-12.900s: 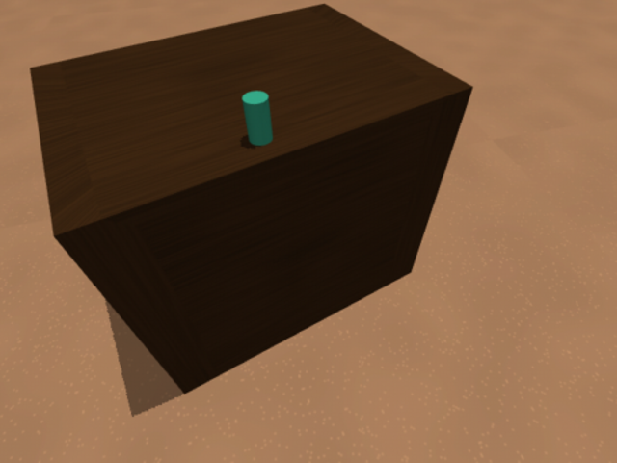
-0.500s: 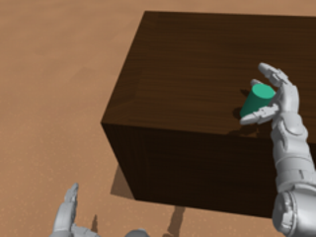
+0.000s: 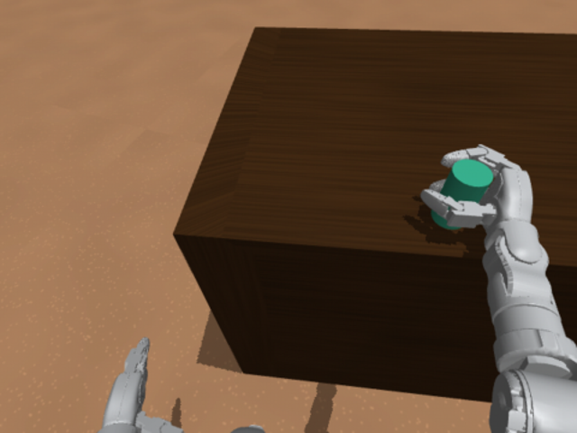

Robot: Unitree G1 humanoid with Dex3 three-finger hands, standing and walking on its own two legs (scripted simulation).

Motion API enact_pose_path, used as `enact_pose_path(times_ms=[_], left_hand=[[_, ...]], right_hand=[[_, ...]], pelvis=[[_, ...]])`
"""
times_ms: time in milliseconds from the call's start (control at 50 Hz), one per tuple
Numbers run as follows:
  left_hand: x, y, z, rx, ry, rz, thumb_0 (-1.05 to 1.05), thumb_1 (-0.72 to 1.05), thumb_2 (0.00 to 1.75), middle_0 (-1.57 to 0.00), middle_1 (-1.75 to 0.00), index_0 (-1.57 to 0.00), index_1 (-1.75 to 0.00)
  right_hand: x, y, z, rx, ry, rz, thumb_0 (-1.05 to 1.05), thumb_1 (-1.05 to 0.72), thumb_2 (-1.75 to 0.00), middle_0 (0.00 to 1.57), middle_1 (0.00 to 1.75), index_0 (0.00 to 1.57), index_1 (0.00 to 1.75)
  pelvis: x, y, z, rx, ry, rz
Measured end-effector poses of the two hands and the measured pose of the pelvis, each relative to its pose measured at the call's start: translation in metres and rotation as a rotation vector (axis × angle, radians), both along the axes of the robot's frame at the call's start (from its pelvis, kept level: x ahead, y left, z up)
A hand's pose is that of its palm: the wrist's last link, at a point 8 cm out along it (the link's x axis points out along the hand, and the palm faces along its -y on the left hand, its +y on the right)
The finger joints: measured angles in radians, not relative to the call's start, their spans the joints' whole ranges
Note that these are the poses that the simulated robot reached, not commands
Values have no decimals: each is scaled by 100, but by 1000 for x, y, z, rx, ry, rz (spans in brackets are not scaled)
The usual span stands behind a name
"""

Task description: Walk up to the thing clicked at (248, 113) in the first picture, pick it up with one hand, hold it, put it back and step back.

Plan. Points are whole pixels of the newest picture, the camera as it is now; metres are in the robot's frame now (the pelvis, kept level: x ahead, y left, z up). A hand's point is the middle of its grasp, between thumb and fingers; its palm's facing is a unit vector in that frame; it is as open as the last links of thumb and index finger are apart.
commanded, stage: settle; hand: right
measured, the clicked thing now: (459, 196) +0.43 -0.18 +0.10
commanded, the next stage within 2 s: lift in 0.92 s
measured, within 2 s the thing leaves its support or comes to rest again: leaves its support in 0.16 s
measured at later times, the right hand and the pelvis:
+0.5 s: hand (474, 162) +0.44 -0.18 +0.16, palm faces +0.09 +1.00 +0.00, open 6.9 cm; pelvis +0.00 +0.00 +0.01, yaw +0 degrees
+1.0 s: hand (477, 146) +0.43 -0.17 +0.19, palm faces +0.08 +1.00 +0.00, open 6.9 cm; pelvis -0.01 +0.01 +0.01, yaw +0 degrees
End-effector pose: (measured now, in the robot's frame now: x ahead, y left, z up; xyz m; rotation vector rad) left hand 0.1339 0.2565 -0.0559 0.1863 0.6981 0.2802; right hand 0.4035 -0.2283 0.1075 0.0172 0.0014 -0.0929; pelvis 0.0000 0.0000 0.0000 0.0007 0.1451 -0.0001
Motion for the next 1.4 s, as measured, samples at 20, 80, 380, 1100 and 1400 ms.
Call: enact_pose_path(times_ms=[20,80,380,1100,1400], left_hand=[[0,1,0,2,1,1,-1,-53,4,-5,-5,-6,-5],[-1,3,1,10,0,9,-1,-53,4,-6,-5,-7,-5],[-1,3,5,2,-18,16,-1,-53,5,-6,-5,-7,-6],[-5,17,0,-12,-10,21,-1,-54,5,-5,-5,-6,-5],[4,7,5,-27,-41,-3,-1,-53,4,-5,-5,-6,-5]], right_hand=[[1,-1,0,-1,-1,-1,-1,9,-79,99,93,99,93],[3,-2,2,-13,-3,0,-1,7,-94,94,100,95,100],[7,-4,41,-23,-33,-5,-1,5,-116,90,112,91,112],[0,5,87,-27,-23,8,-1,5,-116,90,113,91,112],[-18,4,119,-42,-87,15,-1,5,-116,91,112,91,112]], pelvis=[[0,0,0,0,1,0],[-1,0,-1,1,1,1],[1,-3,5,2,-33,2],[-7,8,15,-13,-83,-2],[-2,5,18,-9,-113,-2]])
